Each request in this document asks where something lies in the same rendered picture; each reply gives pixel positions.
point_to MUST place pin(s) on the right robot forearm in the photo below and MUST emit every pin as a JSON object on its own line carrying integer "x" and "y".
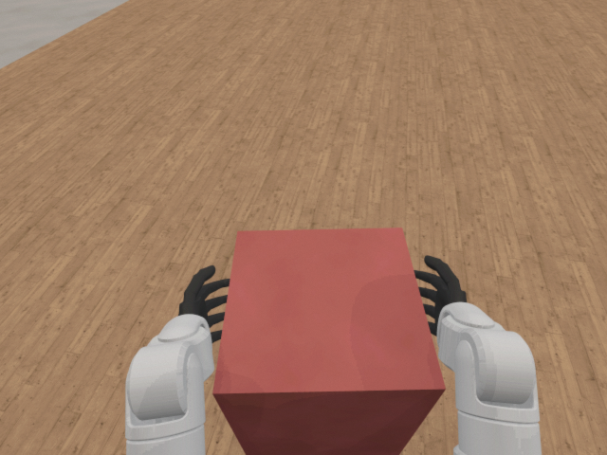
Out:
{"x": 495, "y": 383}

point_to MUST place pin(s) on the left robot hand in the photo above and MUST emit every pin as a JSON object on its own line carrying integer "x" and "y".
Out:
{"x": 194, "y": 298}

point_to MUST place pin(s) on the right robot hand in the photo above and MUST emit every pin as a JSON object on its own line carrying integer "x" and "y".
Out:
{"x": 447, "y": 285}

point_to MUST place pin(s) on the carton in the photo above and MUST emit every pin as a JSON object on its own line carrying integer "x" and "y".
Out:
{"x": 325, "y": 347}

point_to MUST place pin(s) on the left robot forearm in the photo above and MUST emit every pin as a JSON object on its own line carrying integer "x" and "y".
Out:
{"x": 164, "y": 390}

